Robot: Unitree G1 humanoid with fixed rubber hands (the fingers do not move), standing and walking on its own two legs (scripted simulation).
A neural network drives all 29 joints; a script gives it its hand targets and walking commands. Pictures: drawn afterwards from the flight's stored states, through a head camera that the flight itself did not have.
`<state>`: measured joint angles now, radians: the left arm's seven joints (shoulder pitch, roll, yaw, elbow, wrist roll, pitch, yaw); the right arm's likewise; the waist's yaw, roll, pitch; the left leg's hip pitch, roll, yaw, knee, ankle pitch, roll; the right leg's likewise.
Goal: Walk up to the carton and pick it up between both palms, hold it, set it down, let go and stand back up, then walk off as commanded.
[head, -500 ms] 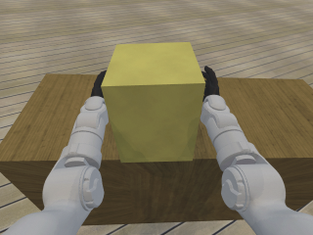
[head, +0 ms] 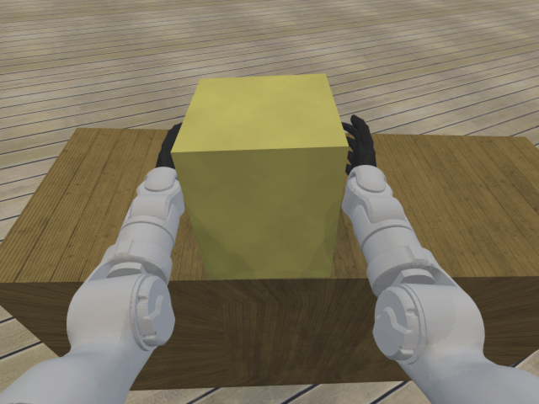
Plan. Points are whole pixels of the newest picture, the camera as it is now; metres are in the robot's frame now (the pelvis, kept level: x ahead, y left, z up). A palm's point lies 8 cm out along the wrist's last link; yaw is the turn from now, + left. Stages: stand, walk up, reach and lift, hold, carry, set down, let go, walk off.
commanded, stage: set down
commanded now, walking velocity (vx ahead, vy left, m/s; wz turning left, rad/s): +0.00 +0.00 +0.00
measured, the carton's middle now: (265, 178) +0.44 +0.01 +0.13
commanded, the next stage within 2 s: none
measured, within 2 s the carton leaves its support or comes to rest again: neither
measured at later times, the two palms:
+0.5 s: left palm (169, 178) +0.44 +0.17 +0.12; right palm (352, 179) +0.43 -0.12 +0.14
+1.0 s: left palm (172, 182) +0.45 +0.17 +0.11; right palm (349, 184) +0.43 -0.12 +0.13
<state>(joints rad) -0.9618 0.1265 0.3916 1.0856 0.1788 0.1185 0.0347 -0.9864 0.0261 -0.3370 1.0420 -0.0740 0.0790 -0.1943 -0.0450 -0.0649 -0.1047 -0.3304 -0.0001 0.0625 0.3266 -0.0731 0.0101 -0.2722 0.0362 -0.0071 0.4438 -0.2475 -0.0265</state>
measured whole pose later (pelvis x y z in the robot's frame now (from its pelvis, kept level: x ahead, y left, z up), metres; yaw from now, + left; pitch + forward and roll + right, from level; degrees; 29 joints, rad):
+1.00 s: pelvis +0.01 +0.00 +0.00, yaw +0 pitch +5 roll +1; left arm -0.97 0.15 0.47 1.20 0.28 -0.01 -0.02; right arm -0.93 0.15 -0.58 0.98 -0.35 0.01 -0.16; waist -0.04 -0.08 -0.07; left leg -0.33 0.00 0.07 0.33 -0.09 0.01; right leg -0.27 0.03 -0.01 0.44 -0.26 -0.03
